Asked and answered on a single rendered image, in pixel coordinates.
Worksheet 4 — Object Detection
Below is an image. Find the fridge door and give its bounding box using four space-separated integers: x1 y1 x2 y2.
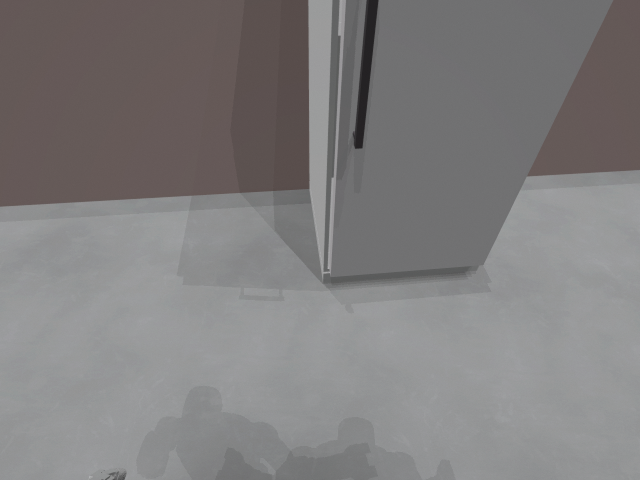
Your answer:
329 0 613 277

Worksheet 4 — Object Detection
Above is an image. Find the handle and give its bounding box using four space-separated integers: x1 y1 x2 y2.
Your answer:
353 0 378 149

